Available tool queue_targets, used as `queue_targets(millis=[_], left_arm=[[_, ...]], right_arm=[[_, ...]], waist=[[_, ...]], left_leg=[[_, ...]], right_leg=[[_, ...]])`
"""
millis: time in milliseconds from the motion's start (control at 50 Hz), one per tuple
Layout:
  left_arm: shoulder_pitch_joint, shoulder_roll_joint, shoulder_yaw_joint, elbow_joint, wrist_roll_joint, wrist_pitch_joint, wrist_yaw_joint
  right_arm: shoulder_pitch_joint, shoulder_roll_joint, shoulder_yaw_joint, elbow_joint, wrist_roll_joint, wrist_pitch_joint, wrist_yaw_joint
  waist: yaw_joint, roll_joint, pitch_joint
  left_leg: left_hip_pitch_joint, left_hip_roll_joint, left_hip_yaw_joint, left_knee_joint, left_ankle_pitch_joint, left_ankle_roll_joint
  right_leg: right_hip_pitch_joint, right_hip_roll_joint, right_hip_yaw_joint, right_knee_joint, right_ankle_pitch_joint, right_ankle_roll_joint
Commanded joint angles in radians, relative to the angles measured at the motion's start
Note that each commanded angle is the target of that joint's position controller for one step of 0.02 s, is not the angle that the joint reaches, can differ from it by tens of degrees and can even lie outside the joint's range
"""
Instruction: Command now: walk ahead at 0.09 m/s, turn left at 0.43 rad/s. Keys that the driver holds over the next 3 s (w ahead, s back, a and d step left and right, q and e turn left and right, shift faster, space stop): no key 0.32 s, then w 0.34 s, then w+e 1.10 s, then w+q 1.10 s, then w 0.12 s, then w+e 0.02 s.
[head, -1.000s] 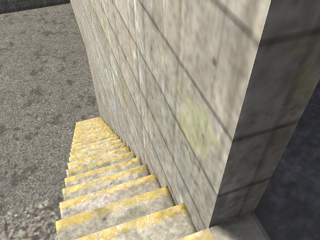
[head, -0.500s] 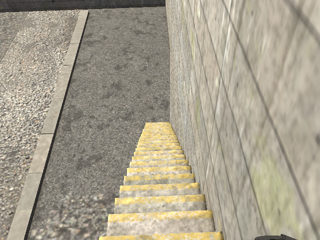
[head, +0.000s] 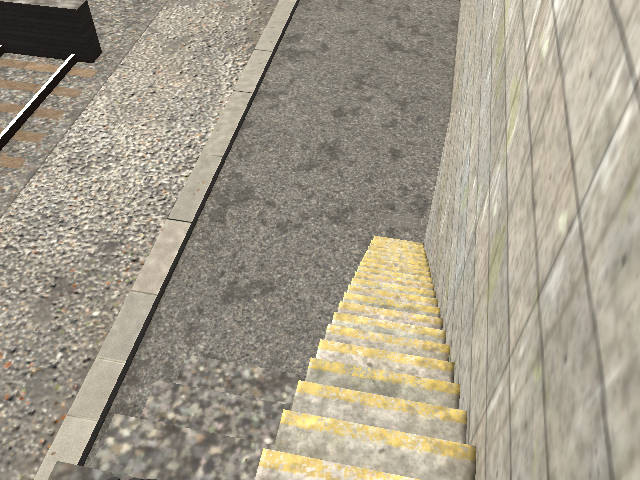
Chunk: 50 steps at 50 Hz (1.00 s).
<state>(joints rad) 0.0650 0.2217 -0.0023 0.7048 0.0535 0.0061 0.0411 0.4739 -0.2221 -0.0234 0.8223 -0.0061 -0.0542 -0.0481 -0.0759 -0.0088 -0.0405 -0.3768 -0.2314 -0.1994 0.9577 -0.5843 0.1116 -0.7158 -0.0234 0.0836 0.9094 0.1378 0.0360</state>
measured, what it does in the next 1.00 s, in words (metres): goes down: right foot 0.20 m lower, then left foot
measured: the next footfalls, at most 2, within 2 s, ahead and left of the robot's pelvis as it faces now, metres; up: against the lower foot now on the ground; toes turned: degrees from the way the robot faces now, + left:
right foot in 0.18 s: +0.15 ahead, -0.15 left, -0.20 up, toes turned +0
left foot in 0.86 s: +0.25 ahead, +0.17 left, -0.21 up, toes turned +4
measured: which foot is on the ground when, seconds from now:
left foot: down 0.00-0.18, up 0.20-0.84, down 0.86-1.00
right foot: up 0.00-0.16, down 0.18-0.88, up 0.90-1.00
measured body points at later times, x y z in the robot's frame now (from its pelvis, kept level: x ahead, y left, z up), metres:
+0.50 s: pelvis +0.09 -0.06 -0.15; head +0.11 -0.10 +0.30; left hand -0.03 +0.22 -0.26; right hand +0.15 -0.28 -0.32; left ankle +0.10 +0.08 -0.59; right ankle +0.11 -0.15 -0.89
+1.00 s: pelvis +0.17 +0.06 -0.18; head +0.17 +0.07 +0.27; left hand +0.17 +0.29 -0.33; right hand +0.22 -0.18 -0.30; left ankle +0.21 +0.17 -0.89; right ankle +0.19 -0.12 -0.80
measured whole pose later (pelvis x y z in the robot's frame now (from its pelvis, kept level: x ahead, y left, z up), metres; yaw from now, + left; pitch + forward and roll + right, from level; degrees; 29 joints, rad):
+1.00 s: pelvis +0.17 +0.06 -0.18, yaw -4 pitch +4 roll -1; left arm 0.41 0.18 0.01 1.02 0.06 -0.08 -0.03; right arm 0.36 -0.23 -0.01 0.82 -0.06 -0.08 0.09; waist 0.01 0.00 -0.10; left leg -0.51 0.09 0.10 0.79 -0.35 0.03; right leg -0.73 0.06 0.18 1.27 -0.24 -0.08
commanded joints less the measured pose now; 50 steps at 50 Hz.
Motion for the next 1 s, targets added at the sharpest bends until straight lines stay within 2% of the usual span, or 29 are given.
queue_targets(millis=[20,100,120,140,160,180,200,220,240,280,340,400,560,580,680,700,720,760,780,800,820,840,860,880,900,920,940,960,1000], left_arm=[[-0.020,0.005,0.007,-0.036,-0.064,-0.012,-0.017],[0.204,0.025,0.020,0.049,-0.044,-0.009,-0.004],[0.097,0.108,0.070,0.011,-0.130,-0.002,-0.038],[0.101,0.084,0.073,0.008,-0.114,-0.006,-0.057],[0.380,0.014,0.033,0.122,-0.022,-0.027,-0.019],[0.711,0.075,0.049,0.263,0.102,-0.044,-0.098],[0.827,0.142,0.061,0.186,0.080,-0.037,-0.138],[0.718,0.149,0.078,0.289,-0.204,-0.028,-0.125],[0.761,0.214,0.102,0.301,-0.229,-0.013,-0.107],[0.504,0.328,0.141,0.254,-0.161,-0.001,-0.100],[0.399,0.206,0.106,0.253,-0.088,0.004,-0.072],[0.467,0.192,0.100,0.261,-0.105,0.011,-0.061],[0.631,0.183,0.127,0.304,-0.115,0.004,-0.026],[0.634,0.170,0.092,0.286,-0.060,-0.032,0.006],[0.676,0.219,0.077,0.283,-0.052,-0.040,0.008],[0.666,-0.152,-0.016,0.353,0.163,-0.139,-0.042],[0.576,-0.138,-0.009,0.318,0.112,-0.151,-0.041],[0.442,0.156,0.047,0.308,0.123,-0.139,-0.072],[0.330,0.240,0.061,0.283,0.160,-0.151,-0.091],[0.279,0.249,0.069,0.256,0.127,-0.168,-0.094],[0.344,0.222,0.078,0.239,0.025,-0.172,-0.053],[0.504,0.186,0.066,0.297,0.030,-0.149,-0.055],[0.517,0.180,0.069,0.298,0.037,-0.126,-0.079],[0.507,0.070,0.045,0.300,0.081,-0.129,-0.107],[0.669,-0.101,0.006,0.269,0.059,-0.155,-0.113],[0.408,0.005,0.050,0.160,-0.024,-0.159,-0.101],[0.239,0.000,0.040,0.137,-0.025,-0.138,-0.070],[0.225,0.017,0.034,0.169,-0.020,-0.137,-0.040],[0.261,-0.033,0.005,0.211,0.040,-0.118,-0.034]], right_arm=[[0.042,-0.073,-0.005,-0.040,0.024,0.041,-0.003],[-0.059,-0.054,0.020,-0.074,-0.002,0.060,0.012],[-0.065,0.001,0.053,-0.049,0.086,0.097,0.002],[-0.043,-0.028,0.060,-0.043,0.057,0.115,-0.009],[-0.027,-0.088,0.026,-0.030,-0.063,0.117,-0.005],[0.114,-0.163,0.050,-0.006,-0.048,0.031,0.068],[0.136,-0.093,0.049,-0.002,0.007,0.010,0.142],[0.153,0.075,0.060,0.054,0.161,0.093,0.018],[0.167,0.036,0.049,0.031,0.170,0.102,-0.012],[0.035,0.039,0.039,0.011,0.126,0.117,-0.046],[-0.067,-0.040,0.021,0.037,0.125,0.152,-0.064],[-0.034,-0.027,0.022,0.103,0.138,0.152,-0.050],[-0.205,0.008,0.066,0.015,0.080,0.148,-0.052],[-0.268,-0.020,0.043,-0.019,-0.138,0.124,-0.036],[-0.332,-0.025,0.014,-0.071,-0.058,0.059,-0.004],[-0.372,0.138,0.132,-0.204,-0.037,0.041,0.063],[-0.314,0.091,0.116,-0.177,-0.050,0.040,0.075],[-0.285,0.058,0.109,-0.166,-0.017,0.066,0.140],[-0.142,0.045,0.108,-0.117,-0.017,0.062,0.153],[-0.076,-0.003,0.089,-0.094,-0.023,0.052,0.147],[-0.264,-0.091,0.055,-0.148,-0.046,0.040,0.129],[-0.386,-0.083,0.054,-0.176,-0.053,0.030,0.111],[-0.307,-0.108,0.024,-0.149,-0.030,0.004,0.087],[-0.082,-0.185,-0.022,-0.082,-0.023,-0.034,0.064],[0.174,-0.297,-0.054,-0.015,-0.043,-0.045,0.062],[0.488,-0.302,-0.056,0.061,-0.106,-0.035,0.090],[0.475,-0.264,-0.058,0.137,-0.121,-0.026,0.123],[0.301,-0.209,-0.043,0.083,-0.059,-0.025,0.160],[0.028,-0.001,0.010,0.008,-0.037,-0.025,0.140]], waist=[[0.028,0.044,0.002],[0.096,0.106,0.000],[0.029,0.085,0.142],[0.014,0.105,0.155],[0.105,0.047,0.024],[0.164,-0.285,0.053],[0.209,-0.304,-0.162],[0.082,-0.016,0.103],[0.083,-0.013,0.036],[0.004,-0.060,0.042],[0.005,0.011,0.138],[0.019,0.007,0.077],[0.109,-0.101,0.121],[0.163,-0.102,0.056],[0.169,-0.092,0.147],[0.139,-0.143,0.325],[0.138,0.029,0.233],[0.079,-0.114,0.190],[0.025,-0.103,0.165],[0.016,-0.033,0.138],[0.123,0.072,0.112],[0.188,-0.016,0.056],[0.152,-0.093,0.008],[0.054,-0.013,-0.103],[0.032,0.275,-0.357],[-0.158,0.267,-0.202],[-0.136,0.189,0.044],[-0.070,0.287,0.185],[0.074,0.120,0.060]], left_leg=[[-0.115,0.179,-0.211,-0.110,0.654,0.115],[-0.190,0.164,-0.148,0.092,0.603,0.071],[-0.091,0.166,-0.112,0.103,0.634,0.118],[-0.083,0.194,-0.154,0.113,0.728,0.157],[-0.072,0.153,-0.124,0.331,0.676,0.097],[-0.417,0.106,-0.037,0.751,0.237,-0.119],[-0.646,-0.010,0.058,1.093,-0.380,-0.174],[-0.772,0.030,0.023,1.068,-0.386,-0.129],[-0.825,0.064,0.069,1.263,-0.330,-0.164],[-0.800,0.167,0.084,1.372,-0.067,-0.207],[-0.669,0.182,0.040,1.304,0.088,-0.239],[-0.594,0.164,0.136,1.168,0.277,-0.226],[-0.824,0.242,0.068,0.939,0.233,-0.154],[-0.902,0.221,0.078,0.961,0.228,-0.091],[-0.948,0.308,0.096,0.828,0.231,-0.112],[-1.249,0.493,-0.072,0.607,0.472,-0.073],[-0.937,0.489,0.042,0.155,0.669,-0.087],[-0.080,0.337,0.321,0.315,0.492,-0.193],[0.055,0.340,0.270,0.478,0.627,-0.195],[0.002,0.347,0.228,0.368,0.570,-0.188],[-0.167,0.301,0.297,-0.171,0.301,-0.195],[-0.061,0.244,0.343,-0.325,0.330,-0.171],[0.069,0.217,0.306,-0.375,0.342,-0.130],[0.373,0.297,0.186,-0.296,0.504,-0.083],[0.773,0.656,-0.106,-0.304,0.878,0.151],[0.720,0.782,-0.749,-0.626,0.335,0.229],[0.647,0.754,-0.678,-0.650,-0.001,0.176],[0.478,0.740,-0.546,-0.657,-0.048,0.191],[0.062,0.607,-0.192,-0.583,-0.041,0.094]], right_leg=[[0.245,0.052,-0.055,-0.267,0.233,-0.004],[0.550,0.004,-0.028,-0.391,0.375,-0.024],[0.405,-0.020,0.011,-0.634,0.302,0.000],[0.453,-0.039,0.036,-0.685,0.275,-0.008],[0.738,-0.106,-0.080,-0.809,0.543,-0.018],[1.105,-0.082,-0.147,-0.733,0.565,-0.062],[1.342,-0.235,0.033,-0.398,0.801,-0.208],[1.163,-0.385,0.179,-0.300,1.555,-0.119],[1.139,-0.410,0.200,-0.295,1.533,-0.176],[0.806,-0.428,0.220,-0.438,0.974,-0.385],[0.411,-0.341,0.165,-0.605,0.376,-0.420],[0.381,-0.169,0.068,-0.576,-0.059,-0.316],[0.620,-0.224,0.221,-0.554,-0.436,-0.333],[0.760,-0.232,0.264,-0.515,-0.561,-0.342],[0.677,-0.287,0.370,-0.513,-0.597,-0.389],[0.594,-0.345,0.388,-0.515,-0.600,-0.236],[0.387,-0.284,0.243,-0.509,-0.720,-0.228],[-0.373,-0.143,0.052,-0.681,-1.000,-0.189],[-0.423,-0.170,0.037,-0.670,-0.862,-0.169],[-0.291,-0.170,0.033,-0.598,-0.774,-0.172],[0.031,-0.127,0.003,-0.474,-0.826,-0.184],[0.155,-0.164,0.097,-0.461,-0.774,-0.205],[0.206,-0.194,0.156,-0.365,-0.689,-0.219],[0.077,-0.101,0.091,-0.035,-0.577,-0.160],[-0.171,0.012,-0.002,0.208,-0.731,-0.098],[-0.479,0.176,0.196,0.320,-0.663,-0.102],[-0.738,0.131,0.294,0.405,-0.470,-0.121],[-0.846,0.055,0.269,0.435,-0.292,-0.132],[-0.471,-0.007,0.110,0.499,-0.248,-0.137]])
